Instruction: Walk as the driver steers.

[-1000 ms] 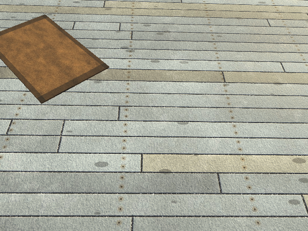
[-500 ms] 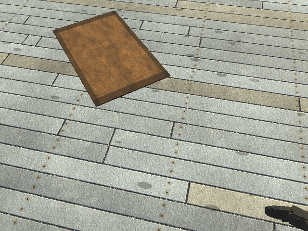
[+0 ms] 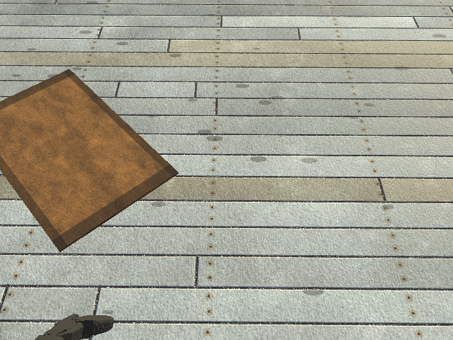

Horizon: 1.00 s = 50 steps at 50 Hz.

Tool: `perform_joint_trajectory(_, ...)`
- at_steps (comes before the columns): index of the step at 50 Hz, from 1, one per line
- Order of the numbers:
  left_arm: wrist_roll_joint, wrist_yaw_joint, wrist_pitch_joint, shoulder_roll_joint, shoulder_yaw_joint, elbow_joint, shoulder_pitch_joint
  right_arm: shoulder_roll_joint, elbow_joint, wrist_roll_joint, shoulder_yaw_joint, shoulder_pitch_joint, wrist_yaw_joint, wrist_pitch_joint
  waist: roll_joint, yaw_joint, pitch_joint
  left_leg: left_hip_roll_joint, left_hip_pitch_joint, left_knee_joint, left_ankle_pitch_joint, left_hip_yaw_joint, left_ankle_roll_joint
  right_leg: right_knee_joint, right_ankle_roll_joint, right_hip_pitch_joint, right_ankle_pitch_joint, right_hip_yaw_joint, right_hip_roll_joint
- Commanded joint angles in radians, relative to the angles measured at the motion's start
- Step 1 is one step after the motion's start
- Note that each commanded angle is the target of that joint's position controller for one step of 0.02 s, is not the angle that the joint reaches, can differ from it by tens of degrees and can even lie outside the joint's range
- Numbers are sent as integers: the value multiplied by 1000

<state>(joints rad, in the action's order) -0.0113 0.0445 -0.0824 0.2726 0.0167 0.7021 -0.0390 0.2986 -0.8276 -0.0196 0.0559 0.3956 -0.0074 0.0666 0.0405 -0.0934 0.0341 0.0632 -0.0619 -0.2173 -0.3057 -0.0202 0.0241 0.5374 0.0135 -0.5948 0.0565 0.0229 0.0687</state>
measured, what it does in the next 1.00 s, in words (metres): walks ahead: right foot, then left foot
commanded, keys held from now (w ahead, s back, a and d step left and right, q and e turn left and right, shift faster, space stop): w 0.50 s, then w+e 0.50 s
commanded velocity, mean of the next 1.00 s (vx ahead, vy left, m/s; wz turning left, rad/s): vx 0.50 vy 0.00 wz -0.17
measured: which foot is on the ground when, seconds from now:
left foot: down 0.00-0.06, up 0.08-0.58, down 0.60-1.00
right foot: up 0.00-0.04, down 0.06-0.60, up 0.62-1.00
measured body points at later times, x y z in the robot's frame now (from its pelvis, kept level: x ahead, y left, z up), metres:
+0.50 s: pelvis +0.28 -0.03 +0.01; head +0.31 -0.03 +0.45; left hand +0.29 +0.26 -0.12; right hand +0.49 -0.26 -0.09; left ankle +0.47 +0.13 -0.70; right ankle +0.19 -0.12 -0.74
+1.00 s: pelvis +0.55 +0.02 +0.00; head +0.57 +0.00 +0.45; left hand +0.76 +0.24 -0.10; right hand +0.52 -0.27 -0.13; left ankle +0.48 +0.12 -0.74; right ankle +0.68 -0.18 -0.68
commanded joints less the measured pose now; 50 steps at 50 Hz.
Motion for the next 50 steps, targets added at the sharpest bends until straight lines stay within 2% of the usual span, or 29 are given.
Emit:
perform_joint_trajectory(1,0,8,-18,118,36,-80,42,183,28,-2,46,5,11,-8,-104,57,17,-314,-18,-44,526,130,140,-36,41,47,-101,-14,-23)
perform_joint_trajectory(3,3,-6,-15,183,72,-20,-182,172,30,6,37,-14,16,-20,-101,175,-140,-241,40,-327,767,71,95,-54,94,386,-97,-61,-65)
perform_joint_trajectory(4,11,-17,-10,255,91,9,-361,121,58,31,13,2,21,-20,6,232,-301,-178,245,-644,491,31,58,-7,158,700,-49,143,116)
perform_joint_trajectory(5,11,-10,-6,308,102,30,-392,1,65,18,-19,142,10,0,274,152,-417,8,635,-962,-224,58,-5,-131,312,999,-324,628,311)
perform_joint_trajectory(6,-3,-10,-5,201,75,20,-382,111,51,-3,2,67,5,18,159,200,-368,-34,751,-1065,-278,173,4,-216,283,972,-466,687,297)
perform_joint_trajectory(7,-1,-14,-6,170,64,13,-315,154,82,-26,16,-35,0,29,102,194,-221,-81,808,-1067,-192,147,15,-239,245,851,-431,541,271)
perform_joint_trajectory(8,5,-15,-6,160,60,5,-254,143,95,-20,12,-91,4,34,14,168,-141,-129,785,-1025,-103,114,12,-257,228,719,-312,438,234)
perform_joint_trajectory(9,14,-15,-7,143,55,2,-216,132,100,-1,15,-116,6,34,-11,142,-83,-158,760,-971,-46,103,5,-285,228,610,-206,370,208)
perform_joint_trajectory(10,26,-15,-12,133,52,0,-201,120,97,5,15,-97,5,28,17,113,-82,-181,697,-944,-14,111,-2,-300,231,549,-99,324,190)
perform_joint_trajectory(12,19,-12,-21,115,49,10,-191,85,81,8,11,-71,8,7,7,87,-77,-193,647,-898,18,102,-13,-360,232,485,-82,251,154)
perform_joint_trajectory(13,15,-14,-26,140,55,22,-191,68,87,8,6,-73,9,-1,38,76,-60,-198,651,-861,29,94,-26,-379,250,449,-53,229,170)
perform_joint_trajectory(16,11,-25,-25,157,62,49,-220,62,116,18,1,-181,10,-4,6,100,-8,-206,709,-693,171,82,-52,-418,237,445,-19,142,139)
perform_joint_trajectory(17,9,-28,-22,133,55,57,-236,71,118,22,8,-210,11,-7,-19,111,-11,-191,738,-672,246,74,-46,-419,206,489,1,111,105)
perform_joint_trajectory(18,10,-30,-19,174,62,63,-237,39,128,15,-4,-223,5,-1,34,109,-4,-198,713,-584,288,75,-49,-421,214,466,15,93,127)
perform_joint_trajectory(21,0,-37,-9,181,65,95,-299,35,153,11,-11,-352,-10,16,-3,163,29,-159,653,-414,400,30,-48,-425,190,471,-30,39,100)
perform_joint_trajectory(26,-12,-44,17,200,74,143,-355,57,198,4,-7,-439,-34,26,19,167,48,-139,675,-301,322,54,-3,-349,173,629,30,83,185)
perform_joint_trajectory(28,-14,-50,28,208,78,146,-342,86,187,8,6,-386,-37,32,24,122,15,-110,586,-271,240,40,20,-271,155,664,154,98,186)
perform_joint_trajectory(29,-14,-52,32,217,79,144,-316,110,161,10,21,-287,-31,34,30,61,-39,-85,435,-239,244,17,40,-166,137,636,275,86,161)
perform_joint_trajectory(30,-5,-53,34,185,66,135,-312,162,117,14,47,-131,-20,34,8,-9,-154,-106,187,-255,269,28,70,22,106,545,269,52,102)
perform_joint_trajectory(31,26,-54,32,110,38,105,-328,239,94,26,66,40,-7,29,-134,-57,-325,-315,-115,-290,272,252,125,351,64,335,-71,3,14)
perform_joint_trajectory(32,-3,-48,13,19,16,100,-464,270,81,30,69,42,-14,22,-386,22,-421,-485,-345,-149,15,686,258,624,21,-11,-648,41,-131)
perform_joint_trajectory(33,-29,-46,4,148,45,117,-394,158,96,21,43,4,-14,23,-236,-16,-317,-454,-256,-87,-127,661,217,720,24,-102,-631,131,-71)
perform_joint_trajectory(34,-42,-46,0,184,61,91,-311,117,99,17,30,-61,-11,26,-188,-6,-182,-425,-131,-64,-104,505,176,718,32,-138,-531,112,-29)
perform_joint_trajectory(35,-35,-52,2,168,61,87,-276,98,100,20,23,-123,-12,30,-126,27,-120,-389,-13,-35,-2,406,158,688,24,-102,-446,94,14)
perform_joint_trajectory(37,-19,-51,18,134,67,97,-286,56,91,35,15,-171,-15,45,-139,67,-50,-325,142,7,231,230,123,620,16,0,-346,113,58)
perform_joint_trajectory(38,-24,-49,29,106,65,98,-314,65,82,37,20,-192,-14,50,-163,95,-63,-325,156,36,235,195,141,613,4,16,-323,98,62)
perform_joint_trajectory(42,-17,-51,60,78,64,62,-249,88,46,35,32,-195,-4,61,-121,100,7,-322,189,92,346,52,162,522,-19,-70,-209,103,75)
perform_joint_trajectory(46,-12,-30,48,63,58,29,-151,113,26,33,38,-177,12,47,-75,68,30,-293,139,106,393,-72,141,298,-17,-78,-38,56,60)
perform_joint_trajectory(50,-11,-5,45,43,45,-35,-15,145,-6,20,49,-112,19,24,-57,16,70,-329,40,91,426,-134,137,153,6,-102,-19,-16,49)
